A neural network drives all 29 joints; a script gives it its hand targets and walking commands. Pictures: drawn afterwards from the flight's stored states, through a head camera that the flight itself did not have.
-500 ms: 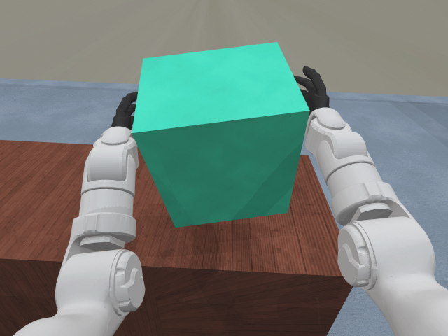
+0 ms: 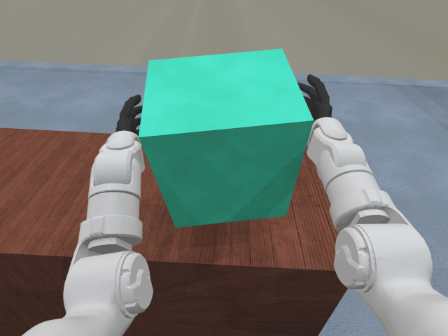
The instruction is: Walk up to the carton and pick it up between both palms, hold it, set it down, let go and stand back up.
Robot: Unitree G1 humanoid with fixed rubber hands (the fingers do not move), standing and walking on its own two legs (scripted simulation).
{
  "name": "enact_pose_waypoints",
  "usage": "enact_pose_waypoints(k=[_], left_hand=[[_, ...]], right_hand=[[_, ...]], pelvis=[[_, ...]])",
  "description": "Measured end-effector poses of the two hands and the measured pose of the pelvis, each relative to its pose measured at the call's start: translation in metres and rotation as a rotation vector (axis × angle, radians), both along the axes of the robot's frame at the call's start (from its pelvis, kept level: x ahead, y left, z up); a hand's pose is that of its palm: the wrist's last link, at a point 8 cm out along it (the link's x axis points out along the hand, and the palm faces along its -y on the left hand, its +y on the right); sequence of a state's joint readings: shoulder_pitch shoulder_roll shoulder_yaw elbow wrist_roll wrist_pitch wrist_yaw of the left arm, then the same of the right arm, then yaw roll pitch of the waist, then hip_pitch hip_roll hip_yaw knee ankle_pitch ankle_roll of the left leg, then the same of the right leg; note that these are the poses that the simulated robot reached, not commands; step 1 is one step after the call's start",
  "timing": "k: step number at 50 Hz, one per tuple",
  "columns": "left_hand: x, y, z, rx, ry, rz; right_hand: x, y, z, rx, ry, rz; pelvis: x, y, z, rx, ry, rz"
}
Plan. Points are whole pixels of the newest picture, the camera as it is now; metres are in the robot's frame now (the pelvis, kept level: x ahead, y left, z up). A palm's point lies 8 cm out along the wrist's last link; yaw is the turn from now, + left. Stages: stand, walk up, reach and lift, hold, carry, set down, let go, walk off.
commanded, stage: set down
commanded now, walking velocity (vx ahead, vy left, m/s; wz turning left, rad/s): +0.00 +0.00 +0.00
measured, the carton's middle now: (224, 145) +0.43 +0.00 +0.18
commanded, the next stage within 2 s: none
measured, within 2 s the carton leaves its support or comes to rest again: neither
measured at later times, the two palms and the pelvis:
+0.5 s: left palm (137, 148) +0.40 +0.16 +0.20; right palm (319, 132) +0.41 -0.17 +0.23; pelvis +0.00 +0.00 +0.00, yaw +0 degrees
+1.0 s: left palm (145, 157) +0.41 +0.15 +0.17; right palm (316, 137) +0.43 -0.17 +0.21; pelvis +0.01 -0.01 +0.00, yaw +0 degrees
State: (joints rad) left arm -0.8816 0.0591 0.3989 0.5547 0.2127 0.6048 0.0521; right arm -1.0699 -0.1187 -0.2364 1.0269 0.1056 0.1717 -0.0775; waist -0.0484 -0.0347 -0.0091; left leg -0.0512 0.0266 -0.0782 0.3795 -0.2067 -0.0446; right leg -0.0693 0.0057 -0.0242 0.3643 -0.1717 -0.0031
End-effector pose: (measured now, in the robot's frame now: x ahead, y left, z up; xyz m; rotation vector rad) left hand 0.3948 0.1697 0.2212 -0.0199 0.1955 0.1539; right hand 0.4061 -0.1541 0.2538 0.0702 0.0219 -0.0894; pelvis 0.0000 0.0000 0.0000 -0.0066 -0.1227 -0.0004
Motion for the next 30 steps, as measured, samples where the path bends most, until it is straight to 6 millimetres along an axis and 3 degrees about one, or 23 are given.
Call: enact_pose_waypoints(k=[16, 30], left_hand=[[-0.004, -0.004, -0.004, -0.009, -0.014, 0.002], [0.014, -0.013, -0.028, -0.048, 0.023, 0.012]], right_hand=[[-0.004, -0.005, -0.003, -0.002, -0.010, 0.005], [0.014, -0.013, -0.030, 0.005, 0.032, 0.003]], pelvis=[[0.002, -0.002, 0.000, -0.001, 0.001, -0.001], [0.007, -0.003, 0.000, 0.000, 0.045, -0.001]])
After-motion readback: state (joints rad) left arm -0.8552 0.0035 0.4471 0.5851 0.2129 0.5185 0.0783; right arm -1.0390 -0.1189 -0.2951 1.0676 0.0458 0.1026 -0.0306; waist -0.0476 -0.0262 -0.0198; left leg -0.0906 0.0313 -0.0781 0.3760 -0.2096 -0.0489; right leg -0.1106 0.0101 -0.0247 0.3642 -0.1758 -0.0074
